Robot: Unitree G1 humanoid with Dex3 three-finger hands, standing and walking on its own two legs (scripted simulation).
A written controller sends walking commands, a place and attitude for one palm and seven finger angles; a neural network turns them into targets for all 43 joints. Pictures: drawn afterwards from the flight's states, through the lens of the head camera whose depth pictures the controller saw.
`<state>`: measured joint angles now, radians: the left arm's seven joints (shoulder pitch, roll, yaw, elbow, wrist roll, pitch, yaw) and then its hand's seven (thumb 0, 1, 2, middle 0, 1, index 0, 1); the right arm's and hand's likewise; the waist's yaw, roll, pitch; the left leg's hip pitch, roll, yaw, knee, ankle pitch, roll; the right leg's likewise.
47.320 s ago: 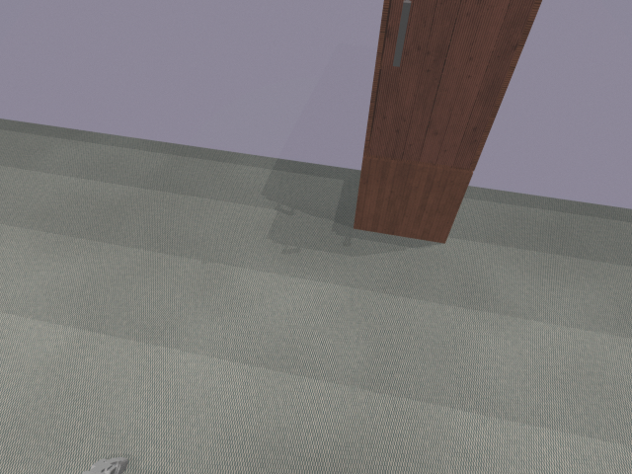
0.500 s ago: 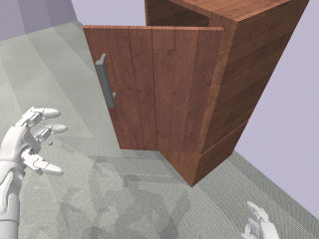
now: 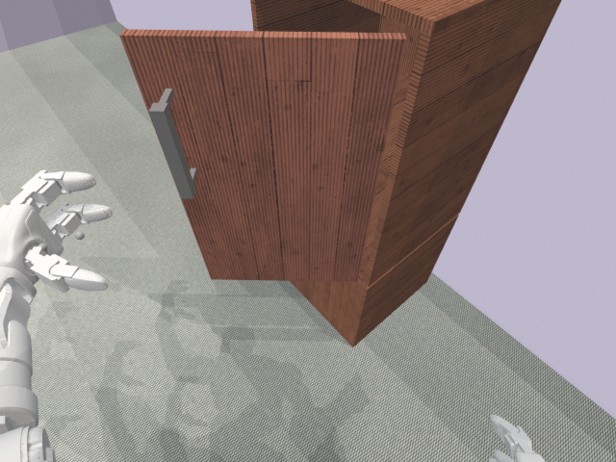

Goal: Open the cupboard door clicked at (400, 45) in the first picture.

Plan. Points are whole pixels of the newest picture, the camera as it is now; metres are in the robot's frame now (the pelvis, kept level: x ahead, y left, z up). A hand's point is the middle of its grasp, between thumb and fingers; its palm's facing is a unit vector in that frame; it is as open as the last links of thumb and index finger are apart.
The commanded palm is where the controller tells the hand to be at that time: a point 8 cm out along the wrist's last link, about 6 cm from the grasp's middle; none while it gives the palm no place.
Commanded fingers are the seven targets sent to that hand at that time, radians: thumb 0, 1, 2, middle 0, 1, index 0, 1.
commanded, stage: move the hooked fingers beside the handle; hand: left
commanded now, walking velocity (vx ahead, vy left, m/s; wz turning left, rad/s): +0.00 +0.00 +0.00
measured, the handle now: (178, 147) +0.54 +0.22 +0.11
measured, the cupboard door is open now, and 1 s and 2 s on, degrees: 49 49 49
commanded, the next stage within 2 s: slide the fingers in behind the handle in 1.92 s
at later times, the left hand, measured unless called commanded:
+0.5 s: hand (93, 203) +0.41 +0.29 +0.12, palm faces +0.01 -1.00 +0.01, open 14.0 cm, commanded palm +0.38 +0.34 +0.11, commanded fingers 0.00 -0.50 0.30 -0.30 -1.20 -0.30 -1.20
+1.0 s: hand (114, 173) +0.47 +0.29 +0.12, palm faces +0.02 -1.00 +0.00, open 14.0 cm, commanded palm +0.45 +0.34 +0.11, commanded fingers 0.00 -0.50 0.30 -0.30 -1.20 -0.30 -1.20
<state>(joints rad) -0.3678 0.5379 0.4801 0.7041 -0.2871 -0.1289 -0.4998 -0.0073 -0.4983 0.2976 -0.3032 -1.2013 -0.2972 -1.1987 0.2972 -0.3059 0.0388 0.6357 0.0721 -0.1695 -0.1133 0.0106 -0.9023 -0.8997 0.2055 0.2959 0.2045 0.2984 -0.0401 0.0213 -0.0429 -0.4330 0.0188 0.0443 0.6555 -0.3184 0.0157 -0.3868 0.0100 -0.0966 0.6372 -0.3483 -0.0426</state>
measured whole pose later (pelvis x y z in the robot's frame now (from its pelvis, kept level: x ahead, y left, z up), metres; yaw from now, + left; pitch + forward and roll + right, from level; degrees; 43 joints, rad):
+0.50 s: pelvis +0.01 +0.03 +0.00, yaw -1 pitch +9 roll -1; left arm -0.55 0.55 0.46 0.86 -0.24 -0.20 -0.48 -0.01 -0.50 0.30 -0.30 -1.20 -0.30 -1.20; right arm 0.35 -0.29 0.03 0.63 0.06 -0.09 -0.09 0.01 -0.90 -0.90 0.21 0.30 0.20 0.30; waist -0.06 0.01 -0.06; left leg -0.50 0.01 0.07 0.68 -0.34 0.05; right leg -0.45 0.00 -0.07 0.64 -0.34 -0.01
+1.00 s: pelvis +0.00 +0.03 -0.01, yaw -1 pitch +13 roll -2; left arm -0.80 0.63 0.46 1.11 -0.16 -0.27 -0.42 -0.01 -0.50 0.30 -0.30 -1.20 -0.30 -1.20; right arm 0.39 -0.30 0.04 0.65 0.03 -0.02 -0.07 0.01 -0.90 -0.90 0.21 0.30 0.21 0.30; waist -0.12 0.00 -0.06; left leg -0.61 0.01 0.07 0.74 -0.35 0.06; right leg -0.55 0.00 -0.07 0.68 -0.34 0.00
